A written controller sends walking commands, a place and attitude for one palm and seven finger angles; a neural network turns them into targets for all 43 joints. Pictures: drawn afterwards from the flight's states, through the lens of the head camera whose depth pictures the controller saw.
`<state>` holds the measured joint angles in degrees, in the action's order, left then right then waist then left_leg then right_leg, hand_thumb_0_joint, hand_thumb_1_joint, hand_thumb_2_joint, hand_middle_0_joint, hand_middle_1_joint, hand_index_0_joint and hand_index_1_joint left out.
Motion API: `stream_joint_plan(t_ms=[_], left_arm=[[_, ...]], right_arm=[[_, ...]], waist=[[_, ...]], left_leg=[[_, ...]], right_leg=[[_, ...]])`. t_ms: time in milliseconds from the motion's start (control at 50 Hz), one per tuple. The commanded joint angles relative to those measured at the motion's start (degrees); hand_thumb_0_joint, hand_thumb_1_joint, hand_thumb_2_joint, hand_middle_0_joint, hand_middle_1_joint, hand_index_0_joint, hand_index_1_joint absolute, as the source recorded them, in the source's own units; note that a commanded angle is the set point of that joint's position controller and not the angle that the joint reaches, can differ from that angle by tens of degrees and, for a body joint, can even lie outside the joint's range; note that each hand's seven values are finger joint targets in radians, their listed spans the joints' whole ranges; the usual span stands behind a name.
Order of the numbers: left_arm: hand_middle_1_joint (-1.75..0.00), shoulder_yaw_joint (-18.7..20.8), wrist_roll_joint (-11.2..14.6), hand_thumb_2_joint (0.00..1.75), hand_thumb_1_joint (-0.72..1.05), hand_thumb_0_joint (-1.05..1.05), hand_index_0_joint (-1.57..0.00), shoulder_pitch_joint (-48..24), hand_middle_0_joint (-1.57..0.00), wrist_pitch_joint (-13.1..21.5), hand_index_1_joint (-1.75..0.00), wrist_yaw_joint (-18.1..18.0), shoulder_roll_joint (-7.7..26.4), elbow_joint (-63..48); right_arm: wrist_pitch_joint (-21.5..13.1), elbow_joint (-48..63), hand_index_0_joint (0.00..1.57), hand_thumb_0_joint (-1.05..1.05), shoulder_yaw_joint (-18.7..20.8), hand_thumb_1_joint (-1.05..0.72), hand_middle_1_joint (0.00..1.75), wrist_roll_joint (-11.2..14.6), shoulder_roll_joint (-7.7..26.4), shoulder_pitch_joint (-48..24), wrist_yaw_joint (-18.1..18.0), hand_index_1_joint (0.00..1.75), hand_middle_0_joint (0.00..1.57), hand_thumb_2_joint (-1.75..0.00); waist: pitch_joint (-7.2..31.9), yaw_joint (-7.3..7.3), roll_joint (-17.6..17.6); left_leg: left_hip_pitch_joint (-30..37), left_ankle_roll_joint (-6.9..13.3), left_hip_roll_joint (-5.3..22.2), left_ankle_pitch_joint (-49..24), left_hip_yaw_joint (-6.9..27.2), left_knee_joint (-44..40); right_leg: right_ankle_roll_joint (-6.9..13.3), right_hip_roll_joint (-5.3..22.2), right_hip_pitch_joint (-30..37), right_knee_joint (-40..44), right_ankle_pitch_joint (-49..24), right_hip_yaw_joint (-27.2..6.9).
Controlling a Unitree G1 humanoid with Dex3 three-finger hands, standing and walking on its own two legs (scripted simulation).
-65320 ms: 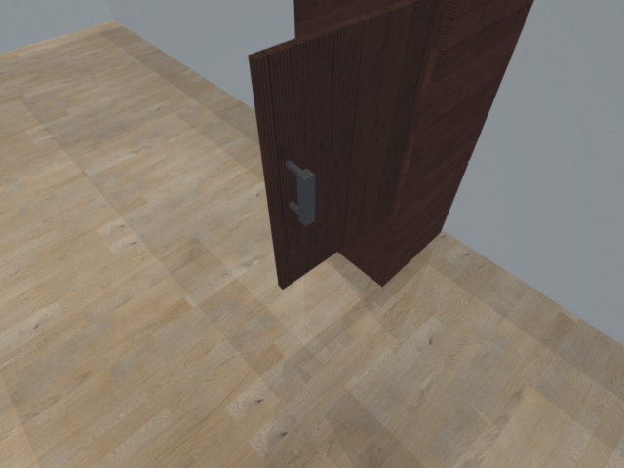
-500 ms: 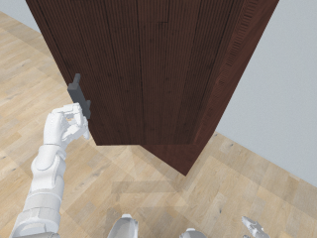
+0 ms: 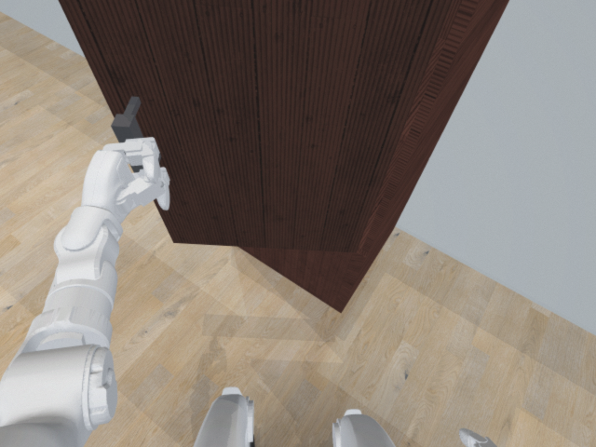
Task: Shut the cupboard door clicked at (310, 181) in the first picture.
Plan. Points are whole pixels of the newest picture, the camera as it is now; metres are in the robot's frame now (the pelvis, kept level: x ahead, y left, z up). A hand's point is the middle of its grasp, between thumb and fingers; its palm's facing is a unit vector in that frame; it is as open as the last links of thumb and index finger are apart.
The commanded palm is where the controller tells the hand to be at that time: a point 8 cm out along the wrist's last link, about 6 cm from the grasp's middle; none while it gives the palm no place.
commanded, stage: push the door shut along its arc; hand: left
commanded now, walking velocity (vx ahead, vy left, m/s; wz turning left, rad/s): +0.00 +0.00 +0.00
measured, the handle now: (142, 143) +0.51 +0.23 +0.08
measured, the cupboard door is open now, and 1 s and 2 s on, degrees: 32 20 9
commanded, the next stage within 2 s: pull the fist back off the door in 1.32 s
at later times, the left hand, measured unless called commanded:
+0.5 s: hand (184, 151) +0.50 +0.17 +0.09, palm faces -0.22 -0.97 -0.02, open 3.1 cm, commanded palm +0.50 +0.20 +0.08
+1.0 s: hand (216, 125) +0.55 +0.13 +0.09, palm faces -0.32 -0.95 -0.02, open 3.1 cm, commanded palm +0.56 +0.16 +0.08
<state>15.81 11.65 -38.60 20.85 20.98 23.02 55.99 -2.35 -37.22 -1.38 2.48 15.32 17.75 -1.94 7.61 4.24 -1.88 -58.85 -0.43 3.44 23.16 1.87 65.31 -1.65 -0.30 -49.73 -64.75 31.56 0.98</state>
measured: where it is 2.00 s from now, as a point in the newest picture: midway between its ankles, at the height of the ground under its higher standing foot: outside the picture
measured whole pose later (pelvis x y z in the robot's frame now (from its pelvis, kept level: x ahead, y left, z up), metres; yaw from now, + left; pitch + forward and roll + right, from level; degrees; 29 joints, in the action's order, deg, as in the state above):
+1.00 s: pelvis +0.00 +0.00 -0.03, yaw -3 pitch +26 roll -5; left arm 18.6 3.7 -66.2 14.0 27.7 35.5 72.2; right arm -2.9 -36.7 -2.7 1.2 15.8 21.0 -0.3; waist 7.6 12.9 -3.5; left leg -74.2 -0.2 5.6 25.5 2.1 73.8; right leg -1.9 -2.5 -65.0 -72.3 32.9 0.3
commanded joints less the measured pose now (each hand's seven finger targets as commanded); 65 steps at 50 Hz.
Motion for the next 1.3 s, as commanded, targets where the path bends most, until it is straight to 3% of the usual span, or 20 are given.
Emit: stream_joint_plan(t_ms=[0, 40, 100, 160, 240, 340, 380, 440, 520, 580, 620, 700, 760, 800, 860, 980, 1020, 1160, 1180, 1280], left_arm=[[-1.50, 2.8, 0.3, 0.90, 0.90, 0.00, -1.30, -28.4, -1.30, 3.9, -1.50, 1.1, 13.4, -9.3], [-1.50, 1.9, 0.2, 0.90, 0.90, 0.00, -1.30, -29.6, -1.30, 3.9, -1.50, 1.8, 12.6, -8.7], [-1.50, 2.6, -0.1, 0.90, 0.90, 0.00, -1.30, -32.3, -1.30, 3.3, -1.50, 2.7, 14.3, -5.1], [-1.50, 2.4, -0.3, 0.90, 0.90, 0.00, -1.30, -35.6, -1.30, 3.6, -1.50, 3.5, 15.1, -6.3], [-1.50, 3.5, -0.6, 0.90, 0.90, 0.00, -1.30, -37.2, -1.30, 2.4, -1.50, 4.1, 17.1, -3.6], [-1.50, 3.0, -1.8, 0.90, 0.90, 0.00, -1.30, -41.4, -1.30, 1.7, -1.50, 4.3, 18.0, -2.3], [-1.50, 3.2, -2.2, 0.90, 0.90, 0.00, -1.30, -43.7, -1.30, 2.1, -1.50, 4.5, 18.8, -3.6], [-1.50, 1.9, -2.2, 0.90, 0.90, 0.00, -1.30, -44.2, -1.30, 1.1, -1.50, 5.0, 17.3, -1.5], [-1.50, 4.8, -2.8, 0.90, 0.90, 0.00, -1.30, -46.0, -1.30, -0.2, -1.50, 4.9, 21.3, 0.9], [-1.50, 4.3, -3.7, 0.90, 0.90, 0.00, -1.30, -47.9, -1.30, 0.1, -1.50, 5.0, 21.8, 1.1], [-1.50, 3.1, -3.9, 0.90, 0.90, 0.00, -1.30, -49.5, -1.30, -0.2, -1.50, 5.4, 20.7, 0.9], [-1.50, 3.8, -4.3, 0.90, 0.90, 0.00, -1.30, -51.0, -1.30, -1.1, -1.50, 6.1, 22.1, 2.6], [-1.50, 4.6, -4.7, 0.90, 0.90, 0.00, -1.30, -51.5, -1.30, -1.6, -1.50, 6.2, 22.9, 2.0], [-1.50, 3.7, -5.3, 0.90, 0.90, 0.00, -1.30, -53.6, -1.30, -2.3, -1.50, 6.1, 22.7, 3.6], [-1.50, 5.6, -5.8, 0.90, 0.90, 0.00, -1.30, -55.5, -1.30, -2.6, -1.50, 6.1, 25.8, 3.5], [-1.50, 4.2, -6.6, 0.90, 0.90, 0.00, -1.30, -58.2, -1.30, -3.1, -1.50, 7.2, 25.1, 2.7], [-1.50, 2.1, -6.5, 0.90, 0.90, 0.00, -1.30, -59.6, -1.30, -4.2, -1.50, 7.7, 22.8, 3.8], [-1.50, -0.1, -7.3, 0.90, 0.90, 0.00, -1.30, -67.2, -1.30, -6.3, -1.50, 7.9, 21.8, 7.3], [-1.50, 0.5, -7.6, 0.90, 0.90, 0.00, -1.30, -68.3, -1.30, -6.1, -1.50, 8.0, 23.2, 6.5], [-1.50, -1.0, -8.4, 0.90, 0.90, 0.00, -1.30, -71.0, -1.30, -7.0, -1.50, 8.5, 21.8, 6.2]], right_arm=[[-1.5, 5.1, 0.20, 0.00, 3.8, -0.90, 0.30, -0.2, 9.6, 3.7, -0.7, 0.30, 0.20, -0.90], [-1.4, 5.1, 0.20, 0.00, 3.9, -0.90, 0.30, -0.2, 9.7, 4.1, -0.4, 0.30, 0.20, -0.90], [-1.1, 4.5, 0.20, 0.00, 3.8, -0.90, 0.30, -0.1, 10.0, 4.8, -0.5, 0.30, 0.20, -0.90], [-1.4, 4.3, 0.20, 0.00, 3.9, -0.90, 0.30, -0.3, 10.2, 5.8, -0.4, 0.30, 0.20, -0.90], [-1.2, 3.9, 0.20, 0.00, 3.9, -0.90, 0.30, -0.1, 10.6, 6.5, -0.2, 0.30, 0.20, -0.90], [-1.1, 3.6, 0.20, 0.00, 3.7, -0.90, 0.30, -0.1, 10.8, 7.3, 0.0, 0.30, 0.20, -0.90], [-1.3, 3.6, 0.20, 0.00, 3.8, -0.90, 0.30, -0.3, 10.9, 7.8, 0.0, 0.30, 0.20, -0.90], [-1.3, 3.5, 0.20, 0.00, 3.7, -0.90, 0.30, -0.3, 11.0, 8.1, 0.3, 0.30, 0.20, -0.90], [-1.2, 3.7, 0.20, 0.00, 3.3, -0.90, 0.30, -0.3, 11.3, 8.8, 0.4, 0.30, 0.20, -0.90], [-1.4, 3.8, 0.20, 0.00, 3.1, -0.90, 0.30, -0.4, 11.2, 9.2, 0.6, 0.30, 0.20, -0.90], [-1.4, 3.8, 0.20, 0.00, 3.2, -0.90, 0.30, -0.5, 11.2, 9.3, 0.7, 0.30, 0.20, -0.90], [-1.4, 3.7, 0.20, 0.00, 3.1, -0.90, 0.30, -0.7, 11.3, 10.1, 0.7, 0.30, 0.20, -0.90], [-1.5, 3.9, 0.20, 0.00, 3.1, -0.90, 0.30, -0.9, 11.3, 10.8, 0.7, 0.30, 0.20, -0.90], [-1.3, 3.5, 0.20, 0.00, 3.0, -0.90, 0.30, -0.9, 11.4, 11.0, 0.7, 0.30, 0.20, -0.90], [-1.5, 3.4, 0.20, 0.00, 2.7, -0.90, 0.30, -1.2, 11.5, 11.7, 0.6, 0.30, 0.20, -0.90], [-1.7, 2.8, 0.20, 0.00, 3.2, -0.90, 0.30, -1.4, 11.6, 12.5, 0.5, 0.30, 0.20, -0.90], [-1.8, 2.3, 0.20, 0.00, 3.1, -0.90, 0.30, -1.4, 11.5, 12.5, 0.4, 0.30, 0.20, -0.90], [-3.5, 0.0, 0.20, 0.00, 2.5, -0.90, 0.30, -1.9, 11.7, 13.4, -0.4, 0.30, 0.20, -0.90], [-3.7, -0.2, 0.20, 0.00, 2.5, -0.90, 0.30, -1.9, 12.0, 13.6, -0.6, 0.30, 0.20, -0.90], [-4.6, -0.9, 0.20, 0.00, 2.5, -0.90, 0.30, -2.5, 12.0, 13.6, -0.6, 0.30, 0.20, -0.90]], waist=[[21.9, 1.99, -3.3], [22.5, 2.51, -5.1], [21.5, 3.87, -2.6], [24.5, 3.75, -6.6], [23.8, 4.74, -4.4], [24.7, 5.85, -6.2], [27.7, 5.60, -9.1], [26.3, 6.52, -7.8], [26.4, 6.86, -6.3], [27.8, 6.91, -8.4], [27.7, 7.97, -8.0], [28.1, 8.44, -8.5], [30.5, 8.16, -9.2], [28.5, 9.33, -8.4], [30.3, 9.10, -8.8], [32.8, 9.87, -10.8], [31.1, 10.98, -10.0], [28.4, 13.64, -10.7], [30.1, 13.47, -11.5], [32.3, 13.99, -14.6]], left_leg=[[23.4, 2.0, -1.3, -5.4, 1.9, -7.3], [25.0, 1.8, -1.2, -5.7, 2.1, -7.1], [22.4, 2.2, -0.9, -4.9, 2.2, -6.0], [24.1, 2.2, -1.1, -6.7, 2.4, -5.1], [22.6, 2.3, -0.7, -6.2, 2.4, -4.4], [22.9, 2.3, -0.4, -6.9, 2.8, -3.4], [25.4, 2.0, -0.4, -8.6, 3.3, -3.1], [25.3, 2.0, -0.2, -8.2, 3.6, -2.9], [22.1, 2.4, -0.2, -8.7, 3.0, -1.6], [22.7, 2.3, -0.2, -9.8, 3.1, -1.1], [22.7, 2.5, 0.0, -9.7, 3.2, -0.5], [22.2, 2.5, 0.1, -10.7, 3.2, 0.3], [23.0, 2.5, 0.0, -13.2, 3.2, 1.2], [22.0, 2.6, 0.3, -11.9, 3.5, 1.1], [20.2, 2.9, 0.0, -12.5, 2.9, 2.3], [22.6, 2.6, 0.3, -14.8, 3.2, 3.2], [21.8, 2.8, 0.2, -13.7, 3.2, 3.5], [19.6, 3.3, 0.3, -11.3, 3.7, 4.9], [20.1, 3.2, 0.6, -11.6, 3.7, 5.3], [22.0, 3.0, 0.6, -13.1, 4.2, 6.5]], right_leg=[[3.2, -1.9, -3.4, 9.9, -10.5, 0.3], [3.3, -2.0, -5.0, 9.7, -10.5, 0.5], [3.1, -2.2, -6.4, 9.4, -9.9, 0.4], [3.5, -2.3, -7.2, 8.3, -10.7, 0.2], [3.2, -2.4, -8.2, 8.5, -10.4, 0.2], [3.2, -2.6, -10.7, 7.5, -10.3, 0.5], [3.4, -2.6, -11.5, 6.8, -10.9, 0.7], [3.4, -2.8, -13.0, 7.0, -10.5, 1.0], [3.2, -2.9, -12.2, 6.5, -11.2, 0.8], [3.4, -3.1, -12.8, 5.8, -11.5, 0.8], [3.3, -3.1, -13.9, 5.9, -11.6, 0.8], [3.3, -3.3, -14.6, 5.2, -12.2, 1.0], [3.4, -3.4, -14.6, 4.4, -13.7, 1.0], [3.2, -3.5, -16.0, 4.6, -12.7, 1.3], [3.3, -3.7, -14.4, 4.0, -13.6, 0.9], [3.4, -3.8, -16.3, 3.4, -14.6, 1.2], [3.2, -3.9, -17.3, 3.9, -14.0, 1.5], [3.3, -4.0, -21.5, 3.1, -11.8, 2.1], [3.2, -3.9, -21.8, 2.6, -11.7, 2.2], [3.6, -4.0, -24.3, 1.5, -11.9, 2.8]])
